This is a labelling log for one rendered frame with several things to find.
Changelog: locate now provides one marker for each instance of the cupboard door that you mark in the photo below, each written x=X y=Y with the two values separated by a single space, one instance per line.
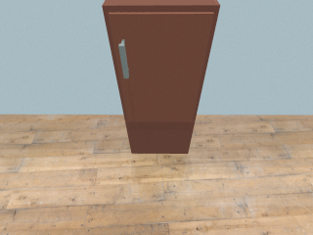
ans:
x=165 y=53

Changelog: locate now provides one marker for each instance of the handle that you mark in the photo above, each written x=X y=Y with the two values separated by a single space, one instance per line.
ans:
x=123 y=59

